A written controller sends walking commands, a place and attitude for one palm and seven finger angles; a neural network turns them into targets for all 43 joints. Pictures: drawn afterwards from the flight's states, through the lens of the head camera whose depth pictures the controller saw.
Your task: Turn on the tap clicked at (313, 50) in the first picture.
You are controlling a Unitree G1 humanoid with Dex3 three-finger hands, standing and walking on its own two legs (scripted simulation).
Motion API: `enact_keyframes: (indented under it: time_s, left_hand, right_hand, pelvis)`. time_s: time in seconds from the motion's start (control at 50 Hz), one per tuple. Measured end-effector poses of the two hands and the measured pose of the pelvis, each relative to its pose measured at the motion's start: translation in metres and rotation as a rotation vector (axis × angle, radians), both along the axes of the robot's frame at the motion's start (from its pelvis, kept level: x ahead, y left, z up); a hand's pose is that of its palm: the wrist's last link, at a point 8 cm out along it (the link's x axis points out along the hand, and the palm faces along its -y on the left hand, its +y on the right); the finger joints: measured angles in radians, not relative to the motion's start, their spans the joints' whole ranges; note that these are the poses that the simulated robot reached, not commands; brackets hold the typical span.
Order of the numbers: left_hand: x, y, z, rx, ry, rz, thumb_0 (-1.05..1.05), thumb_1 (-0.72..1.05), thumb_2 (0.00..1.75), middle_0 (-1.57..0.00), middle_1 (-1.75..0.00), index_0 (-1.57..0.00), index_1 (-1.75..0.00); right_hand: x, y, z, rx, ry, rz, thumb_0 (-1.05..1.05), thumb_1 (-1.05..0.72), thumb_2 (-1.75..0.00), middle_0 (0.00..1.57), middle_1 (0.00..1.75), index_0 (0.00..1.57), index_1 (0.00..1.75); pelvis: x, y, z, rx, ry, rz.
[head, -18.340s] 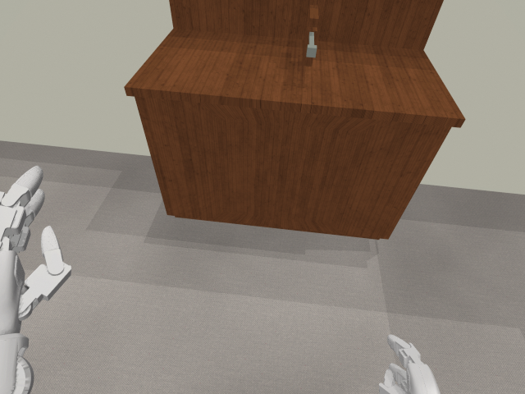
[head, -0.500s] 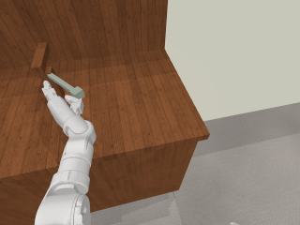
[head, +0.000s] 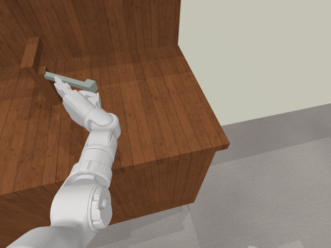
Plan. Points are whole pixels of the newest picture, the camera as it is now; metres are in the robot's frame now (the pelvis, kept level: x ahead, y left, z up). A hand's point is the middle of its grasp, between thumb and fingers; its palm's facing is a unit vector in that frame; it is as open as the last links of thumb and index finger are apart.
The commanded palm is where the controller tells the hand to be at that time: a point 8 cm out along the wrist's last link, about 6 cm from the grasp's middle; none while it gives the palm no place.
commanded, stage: push the lever round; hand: left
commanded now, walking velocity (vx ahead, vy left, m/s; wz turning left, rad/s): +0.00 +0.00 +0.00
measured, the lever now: (89, 87) +0.50 +0.19 +0.11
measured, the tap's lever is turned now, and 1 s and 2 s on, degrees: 56 78 82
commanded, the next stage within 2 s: lift the hand up off the lever in 0.78 s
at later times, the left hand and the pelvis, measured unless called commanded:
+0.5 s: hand (105, 90) +0.49 +0.15 +0.10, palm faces +0.78 -0.61 -0.12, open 7.7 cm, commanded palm +0.45 +0.17 +0.10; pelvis +0.00 -0.01 -0.01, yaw +0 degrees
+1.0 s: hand (109, 81) +0.52 +0.15 +0.10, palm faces +0.77 -0.62 -0.12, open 7.8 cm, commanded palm +0.47 +0.17 +0.11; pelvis +0.00 -0.01 -0.01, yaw -1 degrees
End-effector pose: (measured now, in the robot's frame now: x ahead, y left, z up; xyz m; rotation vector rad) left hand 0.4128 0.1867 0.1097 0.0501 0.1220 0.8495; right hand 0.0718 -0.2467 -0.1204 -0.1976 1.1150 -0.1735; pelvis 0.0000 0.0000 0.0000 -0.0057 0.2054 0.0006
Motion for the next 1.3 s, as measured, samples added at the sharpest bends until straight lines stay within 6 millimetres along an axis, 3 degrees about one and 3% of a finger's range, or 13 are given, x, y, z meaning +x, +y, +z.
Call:
enact_keyframes:
  time_s: [0.3,0.68,1.08,1.3]
  left_hand:
    - [0.022,-0.017,-0.001,-0.002,0.025,0.054,0.00,0.94,0.92,-0.15,-0.15,-0.15,-0.15]
    - [0.035,-0.020,0.001,0.008,0.027,0.055,0.03,0.92,0.91,-0.15,-0.15,-0.15,-0.15]
    - [0.062,-0.022,0.003,-0.004,0.032,0.043,0.03,0.91,0.91,-0.15,-0.15,-0.15,-0.15]
    - [0.066,-0.015,0.009,-0.008,0.025,0.043,0.03,0.89,0.90,-0.15,-0.15,-0.16,-0.15]
  right_hand:
    - [-0.032,-0.003,-0.011,0.030,0.105,-0.021,0.01,-0.91,-0.89,0.20,0.30,0.20,0.30]
    - [-0.038,-0.016,-0.009,0.000,0.092,-0.020,0.00,-0.91,-0.89,0.20,0.30,0.20,0.30]
    - [-0.082,-0.006,-0.010,0.017,0.188,-0.068,0.00,-0.91,-0.89,0.20,0.30,0.20,0.30]
    - [-0.081,0.000,-0.006,0.028,0.192,-0.076,0.00,-0.91,-0.89,0.20,0.30,0.20,0.30]
  pelvis:
    - [0.007,-0.003,-0.005,0.003,0.050,-0.009]
    - [0.001,-0.009,-0.009,0.002,0.074,-0.005]
    - [0.001,-0.004,-0.011,-0.004,0.117,-0.019]
    - [0.010,0.001,-0.008,-0.008,0.108,-0.025]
